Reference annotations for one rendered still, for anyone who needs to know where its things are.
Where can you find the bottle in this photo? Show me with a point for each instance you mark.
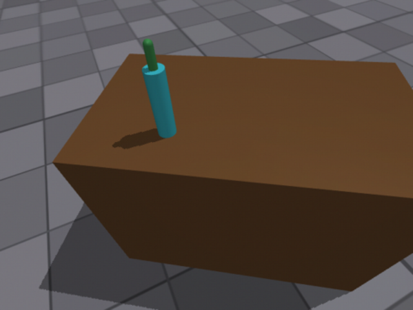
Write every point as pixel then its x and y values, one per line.
pixel 158 92

